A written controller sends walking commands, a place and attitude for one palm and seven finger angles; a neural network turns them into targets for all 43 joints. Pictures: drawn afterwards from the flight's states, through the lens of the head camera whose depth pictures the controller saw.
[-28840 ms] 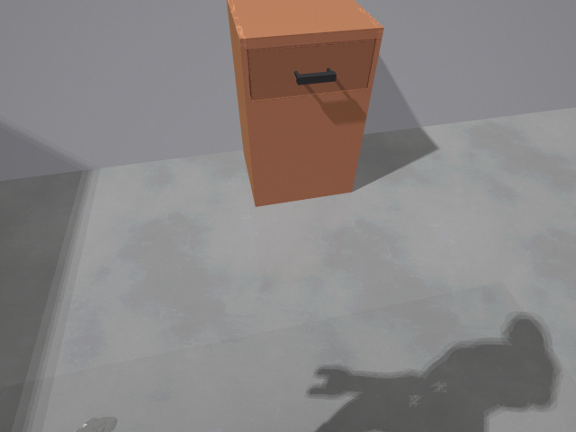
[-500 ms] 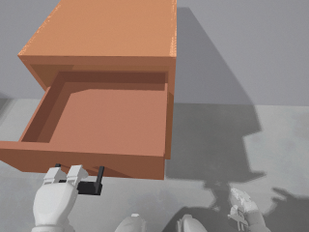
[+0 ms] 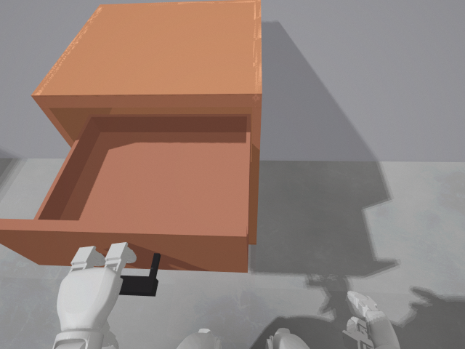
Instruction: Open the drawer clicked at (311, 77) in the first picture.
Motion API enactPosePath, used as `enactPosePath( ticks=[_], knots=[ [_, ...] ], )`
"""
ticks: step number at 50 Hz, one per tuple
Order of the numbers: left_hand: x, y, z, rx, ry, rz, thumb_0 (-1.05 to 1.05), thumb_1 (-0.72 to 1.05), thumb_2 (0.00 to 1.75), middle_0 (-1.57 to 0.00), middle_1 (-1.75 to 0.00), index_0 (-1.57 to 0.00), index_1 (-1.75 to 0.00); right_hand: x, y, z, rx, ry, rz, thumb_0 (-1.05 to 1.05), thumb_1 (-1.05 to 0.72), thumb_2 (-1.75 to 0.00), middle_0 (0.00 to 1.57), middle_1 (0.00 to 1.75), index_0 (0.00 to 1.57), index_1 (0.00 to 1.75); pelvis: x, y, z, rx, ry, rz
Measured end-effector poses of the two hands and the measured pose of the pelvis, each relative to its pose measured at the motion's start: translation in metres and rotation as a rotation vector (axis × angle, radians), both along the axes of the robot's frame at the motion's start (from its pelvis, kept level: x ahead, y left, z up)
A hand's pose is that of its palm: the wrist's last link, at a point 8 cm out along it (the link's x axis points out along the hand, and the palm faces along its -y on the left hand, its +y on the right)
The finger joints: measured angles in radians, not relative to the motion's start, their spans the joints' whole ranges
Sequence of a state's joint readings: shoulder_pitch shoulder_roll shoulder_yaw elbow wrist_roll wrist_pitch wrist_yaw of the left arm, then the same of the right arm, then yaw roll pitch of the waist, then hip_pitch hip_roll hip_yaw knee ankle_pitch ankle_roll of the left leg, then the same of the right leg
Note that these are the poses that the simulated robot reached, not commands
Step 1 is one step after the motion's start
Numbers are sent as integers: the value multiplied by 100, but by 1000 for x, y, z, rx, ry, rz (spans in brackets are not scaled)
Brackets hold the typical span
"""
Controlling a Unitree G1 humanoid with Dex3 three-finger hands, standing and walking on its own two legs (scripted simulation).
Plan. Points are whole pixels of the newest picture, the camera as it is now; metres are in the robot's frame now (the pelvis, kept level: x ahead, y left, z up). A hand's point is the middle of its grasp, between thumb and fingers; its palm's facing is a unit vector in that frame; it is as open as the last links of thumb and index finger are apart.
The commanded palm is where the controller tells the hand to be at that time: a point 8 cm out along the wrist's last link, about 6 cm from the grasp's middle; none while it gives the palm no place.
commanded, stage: lift the hand off the handle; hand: left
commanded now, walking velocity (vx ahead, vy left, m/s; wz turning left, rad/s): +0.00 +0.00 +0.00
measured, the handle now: (120, 271) +0.25 +0.23 -0.03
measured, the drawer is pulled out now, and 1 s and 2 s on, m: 0.30 0.30 0.30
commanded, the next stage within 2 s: none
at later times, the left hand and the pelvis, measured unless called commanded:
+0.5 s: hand (99, 292) +0.21 +0.23 +0.01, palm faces -0.02 -0.10 -0.99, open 13.7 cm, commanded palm +0.19 +0.23 +0.06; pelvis +0.02 +0.01 +0.02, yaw -1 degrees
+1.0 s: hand (88, 285) +0.21 +0.23 +0.04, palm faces +0.00 -0.11 -0.99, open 13.7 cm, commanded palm +0.19 +0.23 +0.10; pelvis +0.03 +0.01 +0.03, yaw -1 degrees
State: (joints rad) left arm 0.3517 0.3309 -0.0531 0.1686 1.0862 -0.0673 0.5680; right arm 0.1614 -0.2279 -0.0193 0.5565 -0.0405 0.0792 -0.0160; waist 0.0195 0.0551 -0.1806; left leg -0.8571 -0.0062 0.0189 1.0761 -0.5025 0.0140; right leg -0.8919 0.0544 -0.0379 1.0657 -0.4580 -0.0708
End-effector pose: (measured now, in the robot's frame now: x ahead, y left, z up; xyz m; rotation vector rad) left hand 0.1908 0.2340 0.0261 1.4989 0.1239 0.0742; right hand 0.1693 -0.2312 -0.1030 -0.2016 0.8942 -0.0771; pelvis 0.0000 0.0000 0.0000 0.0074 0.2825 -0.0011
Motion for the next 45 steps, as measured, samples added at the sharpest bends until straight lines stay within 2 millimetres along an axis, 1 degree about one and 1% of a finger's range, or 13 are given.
enactPosePath(
  ticks=[7, 14, 19, 25, 31, 37, 45],
  knots=[
    [1, 1, 7, -11, 19, 1, 0, -49, 31, -32, -120, -35, -122, 4, -2, 11, -11, -5, -2, 1, -90, -90, 21, 30, 20, 30, 5, 3, 8, 0, -16, -5],
    [1, 1, 17, -20, 10, -7, 0, -49, 31, -32, -120, -35, -122, 14, -1, 21, -14, -21, 9, 1, -90, -90, 20, 30, 20, 30, 12, 6, 13, -3, -28, -6],
    [1, 2, 22, -21, 16, -10, 0, -49, 31, -32, -120, -36, -122, 23, 4, 26, -4, -33, 21, 1, -90, -90, 20, 30, 20, 30, 16, 8, 17, -3, -35, -9],
    [-1, 2, 36, -34, -11, -8, 0, -49, 31, -32, -120, -35, -121, 34, 13, 32, 21, -58, 37, 1, -90, -90, 20, 30, 20, 30, 22, 10, 21, -3, -46, -15],
    [-3, 1, 45, -37, -17, 0, 0, -49, 31, -31, -120, -33, -121, 42, 20, 37, 42, -75, 59, 1, -90, -90, 20, 30, 20, 30, 25, 12, 24, -2, -59, -16],
    [-3, 0, 53, -40, -22, 0, 0, -49, 31, -32, -120, -32, -120, 46, 24, 41, 50, -82, 70, 1, -90, -90, 20, 30, 20, 30, 27, 12, 27, -2, -72, -15],
    [-1, 0, 64, -42, -21, -6, 0, -49, 31, -32, -120, -33, -121, 47, 22, 47, 53, -90, 66, 1, -90, -90, 20, 30, 20, 30, 29, 11, 32, -2, -90, -18]
  ],
)
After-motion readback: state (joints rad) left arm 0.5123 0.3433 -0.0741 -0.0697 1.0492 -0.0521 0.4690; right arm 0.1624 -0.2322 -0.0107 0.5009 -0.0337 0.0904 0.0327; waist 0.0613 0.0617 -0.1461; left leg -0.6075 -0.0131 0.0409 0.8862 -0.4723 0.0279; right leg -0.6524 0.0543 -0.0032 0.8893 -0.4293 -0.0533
